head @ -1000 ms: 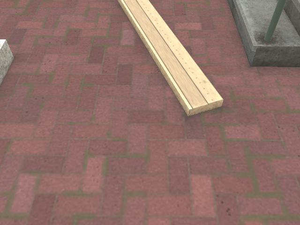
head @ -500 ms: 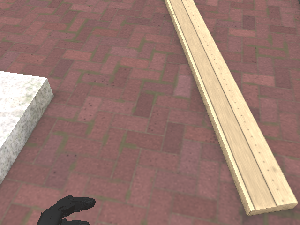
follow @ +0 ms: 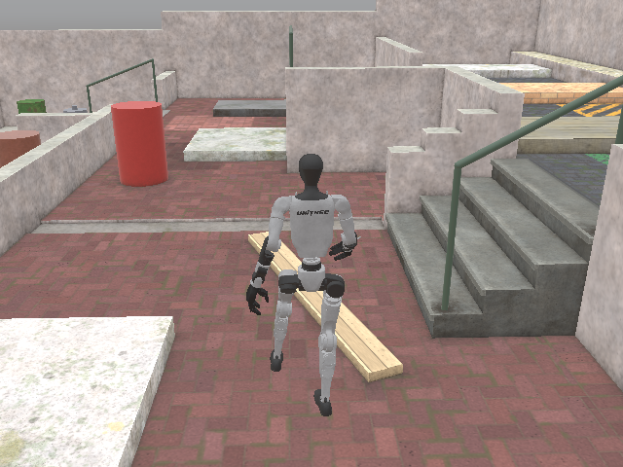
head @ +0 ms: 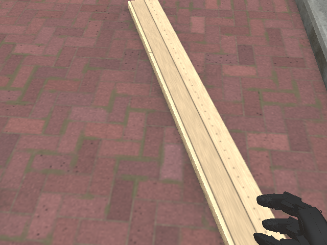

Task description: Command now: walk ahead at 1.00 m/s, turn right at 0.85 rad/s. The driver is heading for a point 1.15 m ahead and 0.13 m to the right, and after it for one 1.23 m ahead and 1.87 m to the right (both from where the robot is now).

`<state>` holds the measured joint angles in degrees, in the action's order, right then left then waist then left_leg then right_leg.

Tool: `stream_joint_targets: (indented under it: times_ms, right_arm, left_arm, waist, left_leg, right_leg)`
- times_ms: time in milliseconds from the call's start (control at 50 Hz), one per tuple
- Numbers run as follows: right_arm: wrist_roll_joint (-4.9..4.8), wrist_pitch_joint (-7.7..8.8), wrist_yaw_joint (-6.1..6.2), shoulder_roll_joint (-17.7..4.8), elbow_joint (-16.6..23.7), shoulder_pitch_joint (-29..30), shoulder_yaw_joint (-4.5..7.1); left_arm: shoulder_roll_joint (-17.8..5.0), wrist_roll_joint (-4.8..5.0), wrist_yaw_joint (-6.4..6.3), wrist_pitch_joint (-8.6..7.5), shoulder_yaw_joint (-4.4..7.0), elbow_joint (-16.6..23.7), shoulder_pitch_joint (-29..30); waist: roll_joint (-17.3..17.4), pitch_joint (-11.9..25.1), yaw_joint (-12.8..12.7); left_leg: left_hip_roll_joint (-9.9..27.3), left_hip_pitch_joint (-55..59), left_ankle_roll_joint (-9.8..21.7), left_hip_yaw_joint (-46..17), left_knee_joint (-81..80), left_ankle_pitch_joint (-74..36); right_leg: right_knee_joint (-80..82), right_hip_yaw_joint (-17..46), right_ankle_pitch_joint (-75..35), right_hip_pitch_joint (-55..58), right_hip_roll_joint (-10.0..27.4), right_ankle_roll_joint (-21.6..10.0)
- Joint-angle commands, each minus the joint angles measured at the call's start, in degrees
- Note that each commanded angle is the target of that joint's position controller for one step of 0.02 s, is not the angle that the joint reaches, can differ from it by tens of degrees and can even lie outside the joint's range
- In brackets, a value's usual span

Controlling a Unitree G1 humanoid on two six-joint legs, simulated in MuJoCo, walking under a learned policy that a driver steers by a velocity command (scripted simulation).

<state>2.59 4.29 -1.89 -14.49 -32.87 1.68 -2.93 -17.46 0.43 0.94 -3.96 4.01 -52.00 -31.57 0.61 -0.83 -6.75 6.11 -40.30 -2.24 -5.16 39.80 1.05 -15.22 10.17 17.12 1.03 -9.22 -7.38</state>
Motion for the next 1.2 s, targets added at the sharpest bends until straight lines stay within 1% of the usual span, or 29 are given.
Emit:
stream_joint_targets:
  times_ms: [20,60,100,120,140,160,200,280,360,420,460,480,500,520,540,560,600,640,700,780,820,880,940,960,980,1000,1040,1140,1200]
  right_arm:
    - [-0.78,0.26,0.68,-5.9,3.3,1.9,1.74]
    - [-0.54,0.75,1.84,-9.3,1.7,-3.5,3.29]
    - [0.22,1.62,3.58,-13.9,-2.4,-23.0,5.77]
    - [2.46,1.63,4.38,-18.0,-3.6,-31.7,7.3]
    - [1.54,0.73,3.62,-20.8,-4.0,-28.2,8.4]
    - [1.01,0.28,3.33,-13.5,-2.8,-22.4,7.51]
    - [0.96,0.13,2.76,-7.5,-5.2,-21.8,5.99]
    - [-0.87,2.33,1.77,-4.6,-10.1,-23.1,5.37]
    - [-0.29,3.73,1.72,-6.5,-13.2,-23.6,5.6]
    - [-0.12,2.77,2.04,-6.4,-15.2,-24.7,5.08]
    - [-1.2,2.76,1.98,-12.8,-15.9,-27.5,6.14]
    - [-1.68,2.48,1.75,-16.1,-16.0,-27.3,6.73]
    - [-3.22,2.44,1.56,-17.6,-15.8,-26.8,6.92]
    - [-4.21,3.69,1.22,-9.4,-13.0,-34.4,4.34]
    - [-3.94,4.63,1.04,-16.7,-16.2,-30.8,6.38]
    - [-6.7,4.33,1.43,-14.6,-13.0,-24.8,6.98]
    - [-5.75,2.73,3.3,-8.6,-12.3,-22.6,5.78]
    - [-5.3,-0.31,3.66,-6.3,-14.0,-26.3,6.57]
    - [-5.0,-2.88,4.38,-3.9,-11.8,-24.0,7.6]
    - [-3.38,-2.71,3.17,-3.1,-9.4,-19.5,7.57]
    - [-3.29,-2.66,1.2,-2.5,-7.2,-15.0,7.2]
    - [-2.83,-3.45,-1.82,-8.0,-5.1,-18.0,9.16]
    - [-3.12,-3.5,-1.03,-12.9,-6.6,-28.1,11.95]
    - [-3.36,-3.23,0.16,-16.7,-5.6,-26.0,12.76]
    - [-1.21,-2.48,0.49,-19.0,-1.4,-21.8,12.56]
    - [-1.54,-1.72,-0.18,-16.6,1.5,-19.0,11.85]
    - [-3.73,-1.74,0.64,-12.3,2.7,-15.2,10.6]
    - [-3.38,-4.62,3.59,-12.2,5.5,-12.2,10.57]
    - [-2.55,-5.47,5.13,-10.4,6.2,-12.4,9.89]
  left_arm:
    - [-10.6,0.63,0.05,-1.31,2.88,5.3,4.8]
    - [-12.0,0.0,-0.48,-0.98,3.28,5.2,4.1]
    - [-11.7,-0.42,-0.25,-1.5,3.12,6.4,8.0]
    - [-2.3,0.44,-0.71,-1.95,0.79,8.6,7.0]
    - [-2.5,1.64,-0.86,-1.26,-0.27,12.0,3.6]
    - [-6.5,-0.12,-1.38,-0.01,0.28,10.2,9.4]
    - [-5.6,-1.96,0.22,0.85,0.45,10.6,18.5]
    - [-0.4,-2.34,2.33,3.91,-1.13,16.1,22.6]
    - [0.7,-2.98,2.67,3.79,-2.81,21.0,29.1]
    - [2.8,-3.09,2.91,2.89,-5.28,24.2,36.0]
    - [1.3,-2.91,3.21,1.96,-4.87,20.8,30.2]
    - [-0.7,-2.81,2.69,1.78,-3.64,16.6,16.4]
    - [-5.0,-3.26,1.75,1.5,-1.83,14.8,7.7]
    - [-17.3,0.28,0.37,1.1,1.77,18.4,11.7]
    - [-12.1,-0.49,-0.55,1.14,0.51,18.3,8.9]
    - [-11.0,-1.29,0.11,0.06,-0.4,17.2,14.0]
    - [-6.3,0.34,0.42,-1.69,-0.74,14.5,18.2]
    - [-0.8,-0.49,0.4,-2.8,-1.48,14.2,22.2]
    - [-0.3,-0.67,-0.7,-2.9,-0.89,13.9,27.8]
    - [-0.9,-0.3,-3.67,-0.73,-0.5,12.8,30.3]
    - [-3.1,0.45,-4.3,0.55,0.21,11.4,27.6]
    - [-6.2,1.79,-4.49,1.41,1.37,11.9,30.4]
    - [-6.0,2.16,-4.12,2.89,1.48,12.2,29.8]
    - [-2.8,0.05,-3.31,3.09,0.63,12.8,27.0]
    - [-1.3,-1.66,-2.85,3.5,-0.16,14.8,20.3]
    - [-4.9,-0.9,-1.85,2.65,0.01,14.2,21.3]
    - [-5.0,-0.65,-1.87,2.35,0.04,14.7,28.0]
    - [-2.5,-0.09,-2.13,3.15,-0.05,13.2,29.1]
    - [-3.0,0.26,-2.3,3.6,0.0,11.9,27.8]
  waist:
    - [-3.5,-2.0,2.9]
    - [-2.9,3.6,5.4]
    - [-2.1,14.2,16.0]
    - [10.4,22.3,16.4]
    - [22.9,28.5,11.6]
    - [10.9,17.6,12.1]
    - [1.1,3.9,12.8]
    - [5.5,0.0,7.4]
    - [6.0,-3.8,4.6]
    - [-1.2,-8.8,4.3]
    - [1.8,-3.0,2.8]
    - [5.8,5.3,-3.3]
    - [5.4,11.3,-8.9]
    - [-14.5,25.0,-2.9]
    - [-8.8,37.4,-6.0]
    - [-5.2,27.0,-2.5]
    - [1.2,9.8,2.7]
    - [-1.0,6.1,7.4]
    - [-3.1,0.8,10.5]
    - [-4.1,1.1,9.7]
    - [-5.5,2.7,6.9]
    - [-4.8,4.1,10.1]
    - [0.8,6.8,14.6]
    - [12.4,5.3,10.6]
    - [19.4,13.8,4.9]
    - [10.3,21.4,7.8]
    - [-0.8,13.0,7.5]
    - [1.3,8.6,5.5]
    - [3.6,11.4,6.7]
  left_leg:
    - [-5.2,21.5,0.5,5.6,-7.7,-7.3]
    - [-7.7,28.3,1.7,5.3,-10.9,0.2]
    - [-1.2,51.4,3.6,0.3,-8.8,10.7]
    - [16.6,65.8,6.8,-19.3,-11.1,25.9]
    - [24.3,68.1,11.7,-44.7,-20.9,32.8]
    - [19.6,59.9,10.8,-36.7,-22.3,38.1]
    - [12.4,45.8,7.9,-15.1,-22.9,15.5]
    - [12.4,37.8,8.3,-5.5,-27.6,5.3]
    - [10.0,36.9,7.9,5.8,-33.0,-5.6]
    - [7.3,30.8,6.7,15.3,-37.1,-22.5]
    - [7.2,29.4,8.1,16.7,-28.2,-60.4]
    - [7.4,29.3,7.9,18.0,-12.6,-71.2]
    - [5.1,23.5,5.2,18.0,6.3,-59.6]
    - [-4.7,4.2,0.1,12.1,37.5,2.8]
    - [-8.5,10.6,1.6,-3.8,45.6,25.4]
    - [-7.5,5.6,1.4,-7.2,45.6,27.3]
    - [-2.3,0.5,1.1,-2.3,36.4,25.8]
    - [0.3,7.5,1.5,-1.3,32.4,23.1]
    - [0.3,7.8,0.7,0.9,25.6,17.2]
    - [-2.6,11.8,0.7,7.6,5.1,-6.0]
    - [-3.7,13.4,1.1,9.2,-2.9,-9.9]
    - [-3.1,15.0,4.7,8.4,-3.6,-2.3]
    - [-8.9,27.9,9.7,9.6,-11.8,-2.1]
    - [-1.6,33.7,12.4,-3.2,-12.6,-27.2]
    - [8.9,48.5,27.5,-33.0,-15.9,-18.4]
    - [11.6,49.1,27.0,-39.4,-22.9,-4.0]
    - [7.2,40.0,20.2,-30.9,-23.8,10.0]
    - [-3.1,27.3,14.1,-18.7,-23.0,5.1]
    - [-1.7,26.4,14.5,-19.3,-20.7,5.8]
  right_leg:
    - [4.0,10.6,-31.2,-16.1,10.3,-4.5]
    - [-8.8,10.7,-45.3,-8.9,10.2,-2.0]
    - [-35.1,8.5,-37.8,-18.3,7.1,0.1]
    - [-55.3,2.2,1.2,-31.7,2.8,0.5]
    - [-66.8,-3.0,11.4,-42.1,2.6,1.1]
    - [-67.5,-4.4,4.7,-47.0,8.0,0.7]
    - [-61.9,-5.6,0.6,-45.4,11.5,1.3]
    - [-62.5,-5.8,1.6,-48.7,15.0,2.3]
    - [-60.2,-6.2,-3.8,-53.8,13.5,1.1]
    - [-43.5,-14.0,-4.6,-44.8,12.2,-0.7]
    - [-38.3,-21.7,-2.8,-24.4,4.0,-1.3]
    - [-36.8,-22.2,-3.8,-9.8,-0.1,-3.1]
    - [-28.1,-13.2,-10.8,3.6,3.3,-5.3]
    - [-21.4,25.4,-30.8,24.3,30.1,-17.8]
    - [-15.3,34.6,-46.9,21.5,31.9,-16.5]
    - [-16.1,23.4,-54.8,14.1,31.6,-14.3]
    - [-13.0,10.5,-49.0,-0.8,27.8,-9.8]
    - [-6.8,1.9,-42.8,-11.8,25.8,-8.2]
    - [0.5,-8.5,-40.7,-19.5,24.3,-6.8]
    - [-0.1,-22.8,-32.6,-18.2,16.7,-2.9]
    - [-0.9,-23.0,-32.0,-12.3,19.1,-2.4]
    - [-7.5,-21.8,-39.2,-5.9,24.3,-1.0]
    - [-30.0,-22.5,-37.0,-7.6,19.4,3.6]
    - [-42.9,-22.3,-3.0,-17.3,12.7,6.9]
    - [-63.0,-13.9,22.1,-37.4,0.5,10.7]
    - [-65.0,-2.1,18.5,-38.9,3.1,9.0]
    - [-61.4,-1.1,10.3,-39.9,6.4,7.5]
    - [-39.5,-4.2,2.1,-31.4,4.3,9.3]
    - [-38.6,-2.6,-2.9,-28.7,5.2,11.6]
